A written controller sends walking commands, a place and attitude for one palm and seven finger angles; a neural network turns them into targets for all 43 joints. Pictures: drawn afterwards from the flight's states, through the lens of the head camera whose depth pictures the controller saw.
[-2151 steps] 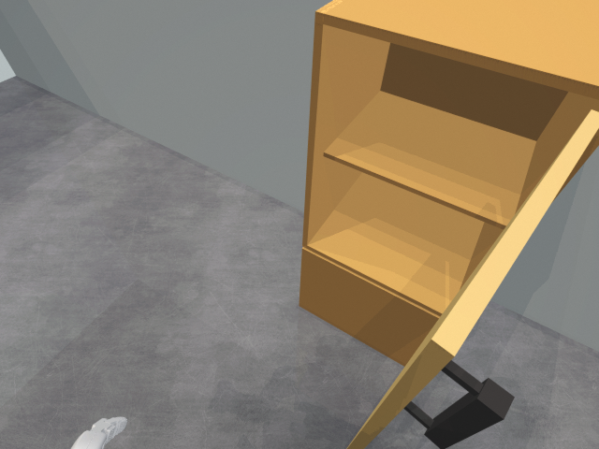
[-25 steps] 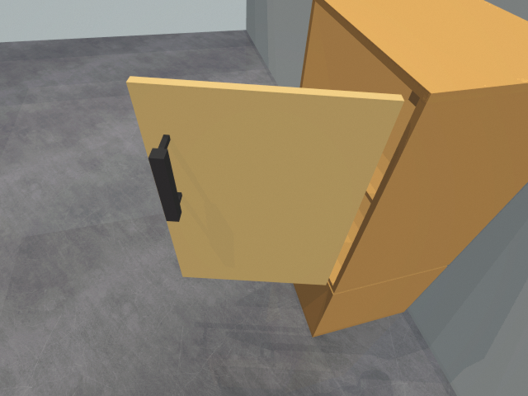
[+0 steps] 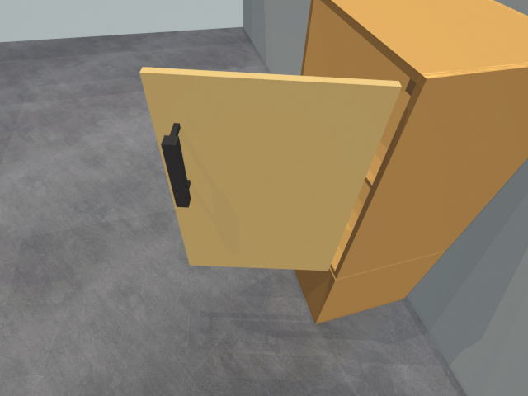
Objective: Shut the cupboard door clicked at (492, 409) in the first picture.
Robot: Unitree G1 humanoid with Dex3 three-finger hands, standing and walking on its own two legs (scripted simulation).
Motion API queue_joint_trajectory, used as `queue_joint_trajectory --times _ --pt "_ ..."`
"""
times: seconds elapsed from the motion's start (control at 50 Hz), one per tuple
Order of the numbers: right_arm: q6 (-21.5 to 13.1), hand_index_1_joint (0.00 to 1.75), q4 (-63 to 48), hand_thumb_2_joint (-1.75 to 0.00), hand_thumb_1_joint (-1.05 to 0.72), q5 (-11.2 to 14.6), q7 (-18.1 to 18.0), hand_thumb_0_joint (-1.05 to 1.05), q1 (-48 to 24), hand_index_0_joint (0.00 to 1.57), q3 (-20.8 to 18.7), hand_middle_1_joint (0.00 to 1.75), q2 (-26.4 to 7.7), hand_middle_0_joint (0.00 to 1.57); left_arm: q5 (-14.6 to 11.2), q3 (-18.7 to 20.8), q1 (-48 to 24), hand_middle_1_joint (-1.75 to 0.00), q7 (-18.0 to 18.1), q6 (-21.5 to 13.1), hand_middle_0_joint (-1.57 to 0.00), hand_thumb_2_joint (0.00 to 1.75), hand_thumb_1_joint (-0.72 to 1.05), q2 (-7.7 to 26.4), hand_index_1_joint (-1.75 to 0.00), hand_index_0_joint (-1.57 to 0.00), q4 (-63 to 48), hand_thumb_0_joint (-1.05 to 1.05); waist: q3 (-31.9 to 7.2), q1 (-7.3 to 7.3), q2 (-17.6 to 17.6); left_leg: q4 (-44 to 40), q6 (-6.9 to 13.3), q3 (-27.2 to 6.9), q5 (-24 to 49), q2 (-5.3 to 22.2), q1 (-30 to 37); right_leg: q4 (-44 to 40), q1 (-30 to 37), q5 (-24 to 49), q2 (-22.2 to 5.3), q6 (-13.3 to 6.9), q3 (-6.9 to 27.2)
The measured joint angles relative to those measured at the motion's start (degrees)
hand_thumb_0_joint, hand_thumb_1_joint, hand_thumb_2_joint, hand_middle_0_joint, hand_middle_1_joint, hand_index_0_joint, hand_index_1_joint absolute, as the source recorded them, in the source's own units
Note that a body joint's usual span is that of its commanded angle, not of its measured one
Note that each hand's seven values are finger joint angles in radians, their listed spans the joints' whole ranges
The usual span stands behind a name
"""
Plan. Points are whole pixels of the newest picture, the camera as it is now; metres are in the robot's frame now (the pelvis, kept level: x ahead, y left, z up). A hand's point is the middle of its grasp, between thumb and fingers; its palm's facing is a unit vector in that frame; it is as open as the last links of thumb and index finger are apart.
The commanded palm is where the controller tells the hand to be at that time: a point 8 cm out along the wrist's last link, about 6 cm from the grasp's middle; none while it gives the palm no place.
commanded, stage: come to a stop and stand still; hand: left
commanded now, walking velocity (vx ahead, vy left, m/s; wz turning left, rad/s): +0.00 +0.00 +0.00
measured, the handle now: (179, 166) +0.49 +0.20 +0.06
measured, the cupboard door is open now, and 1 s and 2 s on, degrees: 73 73 73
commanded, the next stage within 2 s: look again from close up in 0.40 s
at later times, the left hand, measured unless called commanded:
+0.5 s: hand out of the picture -0.08 +0.14 -0.17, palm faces +0.06 -0.99 -0.14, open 7.4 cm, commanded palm none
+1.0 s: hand out of the picture +0.03 +0.16 -0.16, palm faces +0.01 -0.97 -0.24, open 7.4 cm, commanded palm none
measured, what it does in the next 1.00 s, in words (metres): stands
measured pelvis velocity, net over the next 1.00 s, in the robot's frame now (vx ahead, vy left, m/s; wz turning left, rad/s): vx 0.01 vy -0.02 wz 0.00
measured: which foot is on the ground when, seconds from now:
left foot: down 0.00-1.00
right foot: down 0.00-1.00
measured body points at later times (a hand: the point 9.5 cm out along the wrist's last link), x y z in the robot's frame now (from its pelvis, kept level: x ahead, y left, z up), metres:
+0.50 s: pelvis -0.02 -0.01 +0.00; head -0.01 +0.01 +0.45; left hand -0.08 +0.19 -0.16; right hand -0.05 -0.21 -0.15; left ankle +0.00 +0.08 -0.74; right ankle +0.02 -0.14 -0.74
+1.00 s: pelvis +0.01 -0.02 +0.00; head +0.02 -0.05 +0.45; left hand +0.03 +0.21 -0.14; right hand +0.02 -0.25 -0.17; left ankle +0.00 +0.08 -0.74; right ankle +0.02 -0.14 -0.74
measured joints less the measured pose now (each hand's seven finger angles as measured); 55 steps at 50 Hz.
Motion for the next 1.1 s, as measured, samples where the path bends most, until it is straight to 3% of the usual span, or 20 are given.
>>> queue_joint_trajectory --times 0.5,0.6,0.74,1.1 --pt "0.33 0.29 3.98 -0.89 -0.91 0.09 0.97 0.00 7.72 0.20 1.34 0.30 3.19 0.20 0.11 -1.03 9.00 -0.30 -0.20 -0.91 -0.20 0.90 0.91 -3.16 -0.30 -0.20 5.36 0.01 -0.87 0.20 -0.28 -3.31 -0.30 -1.06 4.01 -0.17 -1.81 -3.66 -1.21 3.69 -0.04 -0.55 -1.06" --pt "0.09 0.29 0.61 -0.89 -0.90 -0.39 1.19 0.00 7.85 0.20 1.45 0.30 2.09 0.20 0.40 -1.89 8.13 -0.30 -0.17 -1.09 -0.20 0.90 0.90 -3.80 -0.30 -0.20 5.83 0.01 -1.31 -0.46 1.61 2.36 -0.20 -1.50 1.10 0.12 -5.01 1.09 -3.79 0.91 -0.01 -1.20 -1.54" --pt "-0.06 0.29 -0.64 -0.89 -0.93 -0.62 0.70 0.02 7.28 0.20 1.23 0.30 -0.53 0.20 0.40 -1.55 6.84 -0.30 -0.46 -1.81 -0.20 0.90 0.90 -3.31 -0.30 -0.20 5.49 0.01 -4.15 -0.10 4.63 0.85 0.08 -1.04 0.64 -0.94 -2.80 2.42 -3.03 -0.77 -1.01 -0.57 -0.92" --pt "-1.34 0.29 1.22 -0.89 -0.91 -0.50 0.77 0.00 4.44 0.20 2.12 0.30 -1.47 0.20 -0.31 -1.19 0.40 -0.30 -0.61 -2.41 -0.20 0.90 0.92 -0.95 -0.30 -0.20 4.06 0.01 -1.21 -0.75 3.13 -3.97 -2.43 -0.87 1.09 1.07 0.97 -0.19 -0.64 -1.35 1.21 -2.36 -0.81"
